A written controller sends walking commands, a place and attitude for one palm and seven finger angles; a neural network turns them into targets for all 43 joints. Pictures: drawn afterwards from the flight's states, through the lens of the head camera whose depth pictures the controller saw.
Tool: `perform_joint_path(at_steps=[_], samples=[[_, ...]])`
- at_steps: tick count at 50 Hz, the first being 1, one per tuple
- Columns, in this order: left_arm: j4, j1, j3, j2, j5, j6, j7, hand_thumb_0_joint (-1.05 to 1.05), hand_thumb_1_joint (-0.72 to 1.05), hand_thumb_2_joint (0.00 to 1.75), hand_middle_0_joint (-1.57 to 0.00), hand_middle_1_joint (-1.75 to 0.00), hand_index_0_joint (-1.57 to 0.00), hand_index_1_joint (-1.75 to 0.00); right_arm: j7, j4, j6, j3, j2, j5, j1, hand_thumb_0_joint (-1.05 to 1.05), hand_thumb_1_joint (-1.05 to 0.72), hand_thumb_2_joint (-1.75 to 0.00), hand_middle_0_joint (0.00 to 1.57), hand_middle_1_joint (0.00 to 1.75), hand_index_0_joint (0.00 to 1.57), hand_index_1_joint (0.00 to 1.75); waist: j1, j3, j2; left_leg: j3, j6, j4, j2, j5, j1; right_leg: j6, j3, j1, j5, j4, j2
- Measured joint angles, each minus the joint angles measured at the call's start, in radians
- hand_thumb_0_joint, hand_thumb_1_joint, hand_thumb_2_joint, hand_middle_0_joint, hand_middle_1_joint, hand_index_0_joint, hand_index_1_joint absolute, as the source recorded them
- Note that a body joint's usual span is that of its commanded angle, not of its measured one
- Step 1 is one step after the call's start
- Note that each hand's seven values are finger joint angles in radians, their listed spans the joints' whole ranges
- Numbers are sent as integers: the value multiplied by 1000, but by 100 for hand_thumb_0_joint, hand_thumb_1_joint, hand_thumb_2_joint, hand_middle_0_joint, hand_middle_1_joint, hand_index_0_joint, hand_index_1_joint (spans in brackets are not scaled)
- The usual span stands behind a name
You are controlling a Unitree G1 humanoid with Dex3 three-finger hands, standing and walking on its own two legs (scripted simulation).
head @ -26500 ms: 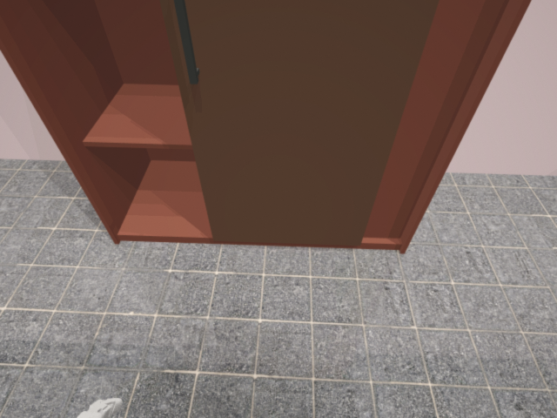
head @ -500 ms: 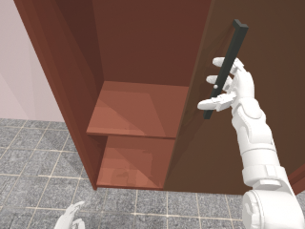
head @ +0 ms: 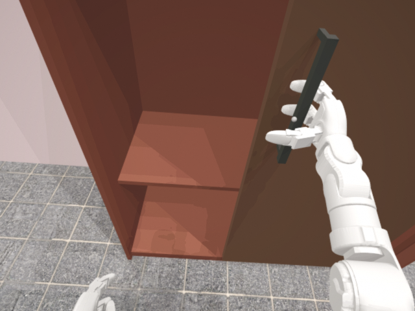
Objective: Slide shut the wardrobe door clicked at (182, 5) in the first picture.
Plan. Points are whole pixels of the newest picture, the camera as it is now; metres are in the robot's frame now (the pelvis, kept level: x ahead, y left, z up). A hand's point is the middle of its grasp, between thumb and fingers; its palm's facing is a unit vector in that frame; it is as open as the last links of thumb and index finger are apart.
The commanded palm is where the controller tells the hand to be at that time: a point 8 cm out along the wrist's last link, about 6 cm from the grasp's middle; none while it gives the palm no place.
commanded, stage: grip the handle and tug to test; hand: right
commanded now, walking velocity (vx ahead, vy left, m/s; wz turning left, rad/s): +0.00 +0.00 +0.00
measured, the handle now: (298, 106) +0.48 -0.14 +0.19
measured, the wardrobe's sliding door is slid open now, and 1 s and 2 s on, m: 0.43 0.43 0.43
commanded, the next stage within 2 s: tug the door sideways, standing still in 1.20 s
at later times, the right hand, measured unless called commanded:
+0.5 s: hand (294, 118) +0.42 -0.12 +0.20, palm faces +0.00 +1.00 -0.01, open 5.8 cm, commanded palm +0.40 -0.16 +0.20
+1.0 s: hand (294, 118) +0.42 -0.12 +0.20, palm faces -0.02 +1.00 +0.00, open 5.7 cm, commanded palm +0.39 -0.16 +0.20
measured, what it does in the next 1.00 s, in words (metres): stands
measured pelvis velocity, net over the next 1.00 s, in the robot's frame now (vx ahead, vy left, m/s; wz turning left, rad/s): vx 0.01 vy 0.00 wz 0.01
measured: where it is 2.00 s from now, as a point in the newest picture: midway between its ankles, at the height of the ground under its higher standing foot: outside the picture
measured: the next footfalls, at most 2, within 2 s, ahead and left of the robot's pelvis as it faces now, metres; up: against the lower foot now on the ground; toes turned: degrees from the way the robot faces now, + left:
none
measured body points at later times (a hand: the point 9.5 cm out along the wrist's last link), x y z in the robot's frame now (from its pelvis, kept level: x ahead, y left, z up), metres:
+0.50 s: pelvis +0.01 +0.00 +0.00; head +0.00 +0.02 +0.45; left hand +0.14 +0.24 -0.11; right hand +0.42 -0.17 +0.20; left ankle -0.04 +0.12 -0.74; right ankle +0.02 -0.12 -0.74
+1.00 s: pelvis +0.01 +0.00 +0.00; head +0.00 +0.02 +0.45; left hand +0.14 +0.24 -0.10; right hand +0.42 -0.17 +0.20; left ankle -0.04 +0.12 -0.74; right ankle +0.02 -0.12 -0.74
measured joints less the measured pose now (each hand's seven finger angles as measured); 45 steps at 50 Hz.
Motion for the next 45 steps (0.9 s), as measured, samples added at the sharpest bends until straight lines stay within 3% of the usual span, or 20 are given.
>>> perform_joint_path(at_steps=[25,45], samples=[[-7,-6,1,-3,1,11,-3,1,91,90,-20,-30,-20,-30,0,-31,13,-5,-2,1,17,1,-74,-83,39,135,35,131,-2,-4,1,1,2,-4,0,-7,6,2,2,5,-7,-3,0],[-20,-13,-1,-1,1,30,3,1,91,90,-20,-30,-20,-30,16,-61,37,-13,-8,5,33,1,-75,-83,38,137,34,134,3,-5,3,-4,1,-13,-3,-4,12,2,-3,10,-9,-6,-2]])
